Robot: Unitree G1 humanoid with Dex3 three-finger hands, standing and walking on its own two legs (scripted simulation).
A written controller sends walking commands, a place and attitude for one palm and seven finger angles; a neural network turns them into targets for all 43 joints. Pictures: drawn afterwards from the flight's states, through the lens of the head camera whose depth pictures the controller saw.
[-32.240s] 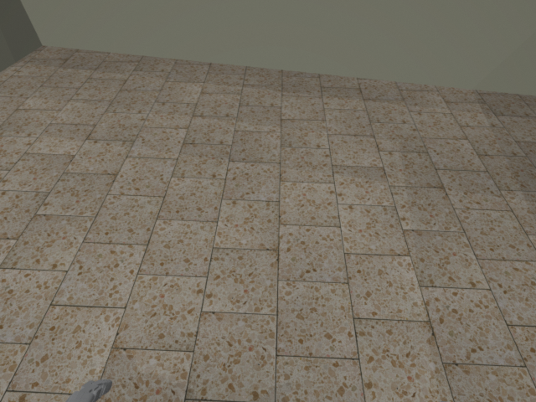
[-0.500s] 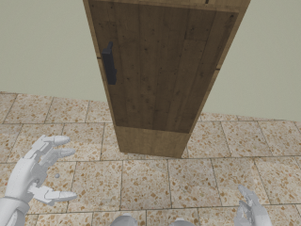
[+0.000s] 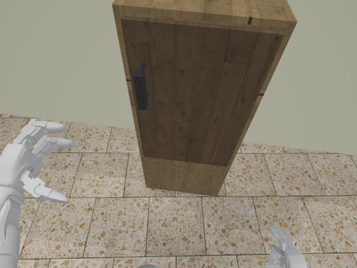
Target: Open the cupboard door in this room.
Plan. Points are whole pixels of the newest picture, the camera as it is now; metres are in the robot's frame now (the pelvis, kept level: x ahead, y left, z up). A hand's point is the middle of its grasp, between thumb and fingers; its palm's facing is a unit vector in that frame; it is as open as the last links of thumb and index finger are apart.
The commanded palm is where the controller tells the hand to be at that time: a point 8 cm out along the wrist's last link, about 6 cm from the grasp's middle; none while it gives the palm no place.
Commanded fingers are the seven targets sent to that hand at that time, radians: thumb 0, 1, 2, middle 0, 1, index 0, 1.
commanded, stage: raise the hand with hooked fingers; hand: left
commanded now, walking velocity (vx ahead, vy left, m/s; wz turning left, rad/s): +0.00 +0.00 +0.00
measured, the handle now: (142, 86) +0.56 +0.14 +0.07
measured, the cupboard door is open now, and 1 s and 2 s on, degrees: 0 0 0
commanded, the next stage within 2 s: move the hooked fingers beside the handle in 0.50 s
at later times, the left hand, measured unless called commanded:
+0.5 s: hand (66, 162) +0.30 +0.26 +0.08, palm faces -0.03 -1.00 -0.04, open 14.0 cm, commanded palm +0.27 +0.31 +0.09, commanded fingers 0.00 -0.50 0.30 -0.30 -1.20 -0.30 -1.20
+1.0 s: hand (83, 141) +0.35 +0.24 +0.09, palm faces -0.03 -1.00 -0.02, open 14.0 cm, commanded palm +0.32 +0.29 +0.08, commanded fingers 0.00 -0.50 0.30 -0.30 -1.20 -0.30 -1.20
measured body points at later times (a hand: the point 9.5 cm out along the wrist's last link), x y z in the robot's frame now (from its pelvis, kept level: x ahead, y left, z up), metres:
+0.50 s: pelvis +0.01 -0.01 +0.00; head +0.05 +0.00 +0.45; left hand +0.29 +0.31 +0.09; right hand +0.16 -0.26 -0.07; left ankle +0.01 +0.08 -0.70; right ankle +0.01 -0.12 -0.70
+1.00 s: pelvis +0.00 -0.02 +0.00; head +0.05 -0.01 +0.45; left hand +0.35 +0.29 +0.09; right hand +0.13 -0.28 -0.08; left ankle +0.01 +0.08 -0.70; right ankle +0.01 -0.12 -0.70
